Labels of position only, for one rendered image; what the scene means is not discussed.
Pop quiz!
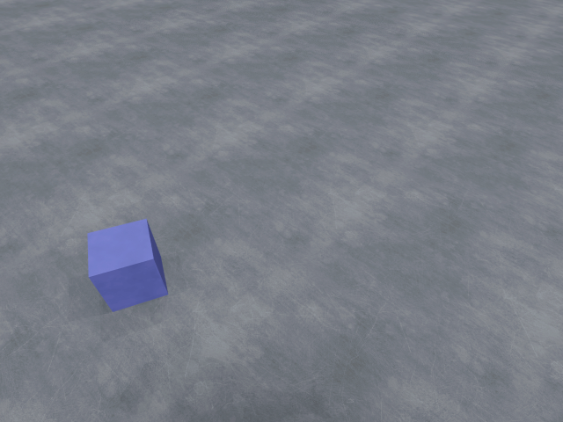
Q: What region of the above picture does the carton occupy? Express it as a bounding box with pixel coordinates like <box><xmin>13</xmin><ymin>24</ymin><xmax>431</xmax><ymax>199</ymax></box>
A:
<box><xmin>87</xmin><ymin>219</ymin><xmax>168</xmax><ymax>312</ymax></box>

